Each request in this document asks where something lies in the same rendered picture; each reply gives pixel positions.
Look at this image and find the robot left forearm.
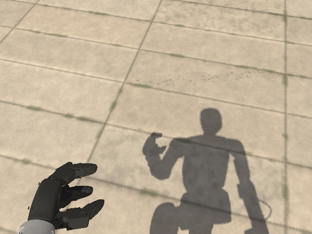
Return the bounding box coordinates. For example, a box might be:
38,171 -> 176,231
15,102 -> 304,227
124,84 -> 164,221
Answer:
17,219 -> 56,234

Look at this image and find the robot left hand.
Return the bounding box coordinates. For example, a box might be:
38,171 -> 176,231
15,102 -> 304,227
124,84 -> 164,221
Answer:
27,162 -> 104,231

